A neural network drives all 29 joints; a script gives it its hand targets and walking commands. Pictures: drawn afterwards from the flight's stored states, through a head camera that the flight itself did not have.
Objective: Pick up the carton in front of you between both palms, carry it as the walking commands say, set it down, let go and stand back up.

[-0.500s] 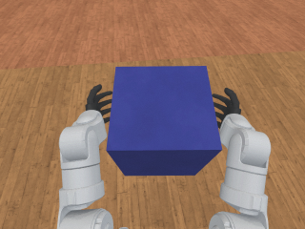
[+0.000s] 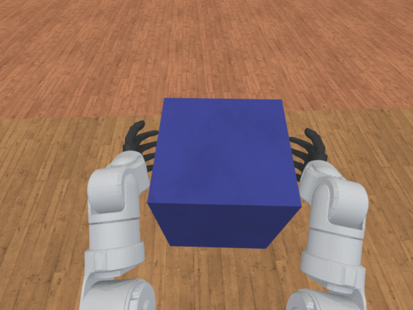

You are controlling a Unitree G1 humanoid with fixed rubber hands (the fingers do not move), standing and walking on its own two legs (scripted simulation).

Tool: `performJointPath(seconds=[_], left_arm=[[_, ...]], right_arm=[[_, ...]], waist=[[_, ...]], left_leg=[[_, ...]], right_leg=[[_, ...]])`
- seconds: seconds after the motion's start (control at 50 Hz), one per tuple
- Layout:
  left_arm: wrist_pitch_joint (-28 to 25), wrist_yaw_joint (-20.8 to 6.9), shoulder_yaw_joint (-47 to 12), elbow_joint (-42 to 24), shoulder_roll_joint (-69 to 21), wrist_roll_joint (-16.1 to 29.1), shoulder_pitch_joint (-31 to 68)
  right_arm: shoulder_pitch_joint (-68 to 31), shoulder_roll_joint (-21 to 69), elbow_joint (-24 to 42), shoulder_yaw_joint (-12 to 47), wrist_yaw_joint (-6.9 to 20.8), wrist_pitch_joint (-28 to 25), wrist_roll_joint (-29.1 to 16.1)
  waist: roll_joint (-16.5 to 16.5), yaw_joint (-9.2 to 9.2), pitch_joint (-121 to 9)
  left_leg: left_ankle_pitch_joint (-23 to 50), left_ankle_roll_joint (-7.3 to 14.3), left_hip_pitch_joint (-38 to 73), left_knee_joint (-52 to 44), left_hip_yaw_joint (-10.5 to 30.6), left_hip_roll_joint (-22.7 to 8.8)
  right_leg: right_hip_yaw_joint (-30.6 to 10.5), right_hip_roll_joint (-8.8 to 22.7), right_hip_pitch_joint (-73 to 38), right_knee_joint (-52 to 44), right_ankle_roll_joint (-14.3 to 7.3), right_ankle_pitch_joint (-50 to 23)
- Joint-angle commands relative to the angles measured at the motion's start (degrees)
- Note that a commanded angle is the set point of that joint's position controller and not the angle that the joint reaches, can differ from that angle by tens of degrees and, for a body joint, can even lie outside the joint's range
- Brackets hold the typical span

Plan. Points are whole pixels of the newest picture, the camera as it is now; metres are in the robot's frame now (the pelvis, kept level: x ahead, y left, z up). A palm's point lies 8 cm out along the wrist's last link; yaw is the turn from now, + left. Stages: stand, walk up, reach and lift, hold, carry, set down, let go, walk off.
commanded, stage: carry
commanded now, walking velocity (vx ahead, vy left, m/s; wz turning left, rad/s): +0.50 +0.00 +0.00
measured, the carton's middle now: (220, 180) +0.36 +0.02 +0.07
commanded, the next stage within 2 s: none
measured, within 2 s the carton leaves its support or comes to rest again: neither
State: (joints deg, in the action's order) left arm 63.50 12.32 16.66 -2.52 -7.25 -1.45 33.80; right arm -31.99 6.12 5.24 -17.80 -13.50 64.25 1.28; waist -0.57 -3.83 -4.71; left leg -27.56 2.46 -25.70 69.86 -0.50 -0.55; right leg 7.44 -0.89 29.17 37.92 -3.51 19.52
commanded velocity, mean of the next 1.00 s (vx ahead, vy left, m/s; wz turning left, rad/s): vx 0.50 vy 0.00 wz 0.00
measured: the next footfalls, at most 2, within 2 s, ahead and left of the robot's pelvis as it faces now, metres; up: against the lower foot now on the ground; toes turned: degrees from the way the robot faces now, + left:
left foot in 0.34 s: +0.37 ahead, +0.12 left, +0.03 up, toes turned +5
right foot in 0.76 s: +0.60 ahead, -0.10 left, +0.05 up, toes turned -6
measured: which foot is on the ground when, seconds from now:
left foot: up 0.00-0.32, down 0.34-0.78, up 0.80-1.00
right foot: down 0.00-0.36, up 0.38-0.74, down 0.76-1.00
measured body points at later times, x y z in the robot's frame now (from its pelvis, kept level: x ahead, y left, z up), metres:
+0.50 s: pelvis +0.28 +0.04 +0.04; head +0.31 +0.04 +0.49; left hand +0.65 +0.16 +0.15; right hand +0.62 -0.15 +0.15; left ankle +0.33 +0.11 -0.69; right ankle +0.22 -0.08 -0.59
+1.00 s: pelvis +0.56 -0.02 +0.07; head +0.58 -0.03 +0.52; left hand +0.91 +0.15 +0.20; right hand +0.93 -0.16 +0.19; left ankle +0.59 +0.11 -0.56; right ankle +0.56 -0.09 -0.66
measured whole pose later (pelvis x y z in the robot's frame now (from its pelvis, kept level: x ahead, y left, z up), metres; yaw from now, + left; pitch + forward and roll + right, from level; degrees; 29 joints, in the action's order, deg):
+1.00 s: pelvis +0.56 -0.02 +0.07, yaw +0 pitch +5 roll +0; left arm 61.8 11.7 17.2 -4.5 -7.8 0.3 31.6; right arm -32.0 8.1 5.8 -19.6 -12.9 62.5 2.6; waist -1.1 -4.2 -2.7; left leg -20.4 2.6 -42.9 71.7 -1.6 -2.5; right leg 6.2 -1.0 19.6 30.2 -3.1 21.6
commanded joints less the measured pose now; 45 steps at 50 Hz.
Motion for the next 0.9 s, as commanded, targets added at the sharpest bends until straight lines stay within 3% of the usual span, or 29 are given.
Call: performJointPath(seconds=[0.0, 0.02, 0.06, 0.14, 0.18, 0.24, 0.26, 0.28, 0.3, 0.32, 0.34, 0.36, 0.38, 0.4, 0.42, 0.46, 0.52, 0.6, 0.66, 0.68, 0.72, 0.74, 0.76, 0.78, 0.8, 0.82, 0.84, 0.88], left_arm=[[-0.7, -1.2, -34.3, -7.7, -41.3, 12.4, 36.7], [-1.2, -1.5, -35.2, -8.3, -42.5, 13.1, 38.2], [-2.3, -2.0, -36.4, -9.5, -43.3, 14.8, 39.8], [-2.6, -1.2, -35.3, -9.6, -39.4, 14.0, 35.4], [-2.0, -0.7, -33.9, -8.1, -37.6, 12.3, 31.8], [-1.2, -0.5, -32.5, -6.6, -36.5, 10.1, 29.4], [-1.1, -0.5, -32.2, -6.3, -36.4, 9.4, 29.3], [-0.9, -0.4, -31.8, -6.0, -36.4, 8.9, 29.2], [-0.8, -0.3, -31.6, -5.7, -36.2, 8.3, 28.7], [-0.7, -0.2, -31.3, -5.9, -35.7, 7.4, 29.4], [-0.4, -0.3, -30.6, -5.8, -36.4, 7.1, 28.7], [-0.6, -0.2, -30.2, -6.3, -36.2, 7.0, 31.8], [-0.9, -0.1, -30.1, -5.9, -38.1, 7.4, 33.1], [-1.2, -0.1, -29.3, -5.9, -39.0, 7.3, 32.8], [-1.6, -0.2, -29.0, -5.6, -40.0, 7.0, 32.4], [-2.5, -0.3, -29.2, -6.0, -40.3, 6.6, 32.4], [-3.1, 0.2, -30.2, -7.2, -38.6, 6.4, 31.5], [-2.1, 0.6, -30.9, -7.9, -35.5, 7.1, 29.8], [-0.7, 0.3, -30.3, -6.1, -34.5, 7.2, 28.6], [-0.3, 0.1, -30.0, -5.2, -34.4, 7.2, 28.7], [0.3, -0.2, -29.4, -2.3, -34.8, 7.2, 28.6], [0.3, -0.3, -28.9, -0.3, -34.9, 7.1, 26.8], [0.4, 0.0, -28.3, 0.5, -33.6, 6.6, 26.9], [0.3, 0.1, -28.8, 0.5, -35.0, 6.8, 28.3], [0.3, -0.3, -29.6, -1.2, -36.6, 7.9, 30.2], [0.0, -0.7, -31.6, -2.7, -39.5, 9.5, 32.5], [-0.6, -1.1, -33.1, -4.8, -41.8, 10.9, 35.4], [-2.0, -1.8, -35.1, -7.1, -44.0, 12.7, 39.1]], right_arm=[[-32.9, 38.8, 1.8, 28.5, 0.2, -0.9, -5.3], [-33.8, 39.7, 1.9, 28.6, 0.4, -1.3, -5.1], [-35.1, 40.0, 3.0, 29.6, 0.6, -2.3, -5.1], [-33.5, 37.3, 4.4, 31.0, 0.0, -2.7, -5.8], [-31.5, 36.3, 3.7, 31.1, 0.0, -2.2, -5.9], [-31.2, 36.6, 2.7, 31.5, 0.5, -1.5, -6.5], [-31.5, 36.9, 2.3, 31.5, 0.7, -1.3, -6.7], [-31.4, 37.3, 1.6, 31.5, 0.8, -1.2, -6.9], [-30.9, 37.6, 0.6, 31.3, 0.9, -1.3, -7.0], [-29.4, 37.8, -0.3, 31.1, 0.9, -1.4, -7.0], [-30.9, 37.1, -0.1, 31.0, 0.6, -1.7, -7.2], [-31.7, 39.4, 0.3, 32.0, 0.8, -1.8, -7.9], [-34.4, 40.8, 2.9, 33.6, 1.4, -1.9, -9.4], [-36.8, 42.9, 4.8, 35.8, 2.0, -2.3, -11.5], [-39.1, 44.2, 6.8, 37.4, 2.5, -2.9, -12.9], [-40.9, 44.9, 8.8, 39.0, 3.0, -3.9, -14.4], [-39.0, 43.0, 10.0, 39.3, 3.1, -4.6, -15.3], [-32.9, 38.2, 7.8, 36.3, 1.9, -3.4, -12.7], [-30.0, 36.1, 5.4, 34.0, 1.1, -1.9, -9.8], [-29.7, 35.6, 4.6, 33.3, 0.9, -1.5, -8.9], [-29.2, 35.1, 2.8, 32.2, 0.8, -0.8, -7.5], [-30.1, 34.5, 2.4, 31.7, 0.7, -0.4, -7.0], [-30.8, 35.1, 1.8, 31.1, 0.7, 0.0, -7.0], [-33.1, 35.8, 1.8, 30.6, 0.7, 0.0, -7.0], [-34.8, 37.8, 1.2, 30.6, 0.8, -0.3, -7.1], [-34.3, 39.0, 0.8, 29.9, 0.8, -0.6, -7.0], [-34.1, 40.3, 0.4, 29.3, 0.9, -1.1, -6.4], [-35.0, 41.7, 0.5, 29.1, 0.9, -2.1, -5.2]], waist=[[1.4, 0.42, -21.6], [2.7, 1.10, -21.7], [5.4, 1.27, -21.4], [5.9, 0.39, -19.7], [6.8, 0.21, -18.2], [9.4, 0.29, -15.9], [10.3, 1.51, -16.3], [10.3, 3.87, -18.0], [8.0, 6.82, -21.9], [2.5, 10.59, -27.1], [-14.1, 9.88, -30.8], [-16.9, 9.64, -28.0], [-9.8, 8.77, -26.0], [-2.6, 9.08, -24.7], [0.0, 8.54, -23.3], [-2.6, 6.83, -23.5], [-5.4, 6.78, -22.8], [-7.4, 7.62, -20.3], [-8.2, 7.20, -17.8], [-8.8, 6.34, -17.4], [-6.3, 1.83, -20.6], [-1.2, -1.18, -25.2], [13.0, -0.47, -27.5], [17.7, -1.18, -24.7], [11.7, -0.38, -23.9], [5.0, -0.98, -23.2], [1.5, -0.42, -22.2], [4.1, 1.29, -21.8]], left_leg=[[3.4, 1.3, -22.4, 8.5, 2.9, -2.3], [4.7, 1.3, -21.1, 6.8, 2.3, -2.4], [5.9, 0.9, -21.9, 4.9, 0.7, -2.3], [8.8, -0.6, -24.7, -6.1, -1.7, -3.5], [10.8, -0.7, -21.5, -15.1, -3.2, -3.3], [11.3, 0.2, -13.1, -26.1, -8.9, -0.3], [10.2, 0.8, -7.9, -29.0, -11.2, 1.6], [10.6, 1.3, 0.2, -32.5, -14.2, 4.6], [12.9, 2.4, 13.3, -36.3, -15.6, 6.4], [9.1, 3.9, 29.0, -37.4, -5.5, 0.5], [1.5, 12.5, 39.1, -45.6, 29.6, -16.6], [10.3, 16.0, 41.4, -51.6, 41.4, -18.6], [16.9, 16.5, 39.7, -47.6, 35.6, -19.1], [22.5, 15.2, 36.4, -44.9, 30.1, -17.9], [23.6, 13.1, 33.0, -45.0, 25.3, -16.6], [19.0, 10.8, 30.1, -47.0, 19.3, -15.0], [19.5, 11.5, 29.5, -48.9, 14.0, -14.0], [23.8, 10.4, 27.4, -50.6, 6.8, -12.8], [30.3, 8.0, 26.1, -49.4, 2.6, -11.6], [32.8, 7.0, 25.5, -47.8, 1.5, -11.4], [42.9, 3.4, 19.2, -34.1, -4.6, -9.0], [36.9, 0.7, 10.9, -22.1, -7.2, -6.8], [19.3, -1.9, -4.7, -6.2, -7.5, -0.2], [-1.3, -1.5, -18.7, 3.8, -2.0, 5.3], [-1.3, 0.3, -22.8, 11.3, 2.1, 1.6], [0.2, 0.8, -23.5, 13.5, 2.3, -0.1], [2.4, 1.2, -23.1, 11.1, 2.9, -1.7], [5.3, 1.1, -21.1, 7.3, 2.0, -2.6]], right_leg=[[-30.3, 17.1, -33.6, -13.9, -10.0, -13.5], [-27.7, 16.3, -32.1, -15.0, -9.1, -11.0], [-24.9, 15.9, -31.6, -16.4, -9.5, -10.3], [-19.3, 15.3, -34.0, -18.0, -10.7, -14.2], [-15.5, 14.0, -33.2, -18.3, -9.6, -18.3], [-9.8, 12.4, -30.8, -17.3, -6.8, -27.7], [-7.8, 12.0, -29.5, -14.6, -5.5, -34.9], [-4.9, 11.2, -27.7, -8.2, -3.9, -43.4], [-1.1, 9.6, -23.7, 1.1, -1.7, -47.5], [-0.5, 7.9, -13.8, 13.3, 0.8, -35.1], [-2.0, 0.0, 3.2, 28.9, 3.6, -11.4], [-6.9, -4.2, 14.0, 39.3, 2.6, 8.3], [-9.4, -1.1, 18.0, 45.6, 1.2, 8.4], [-9.8, 0.9, 18.8, 46.3, 0.6, 7.2], [-10.3, 2.6, 18.6, 43.0, 0.3, 5.5], [-9.6, 3.6, 16.4, 36.9, 0.4, 3.0], [-6.9, 3.7, 17.6, 29.7, 1.5, 1.1], [-4.4, 4.4, 13.1, 12.6, 2.2, -3.1], [0.8, 1.5, 6.7, 2.3, 1.6, -4.9], [2.9, 0.0, 3.5, -0.2, 1.2, -4.4], [6.7, -3.6, -14.8, -6.4, -0.4, -5.5], [-2.6, 1.3, -28.8, -6.8, -2.0, -1.2], [-33.6, 17.0, -37.7, -14.8, -8.1, 5.6], [-47.6, 19.9, -42.1, -19.4, -13.0, -1.9], [-43.2, 20.4, -41.9, -15.7, -13.7, -8.2], [-37.4, 19.4, -39.0, -13.3, -12.9, -12.9], [-32.4, 18.0, -35.1, -13.2, -11.0, -13.1], [-26.7, 16.1, -31.1, -15.3, -8.7, -8.7]])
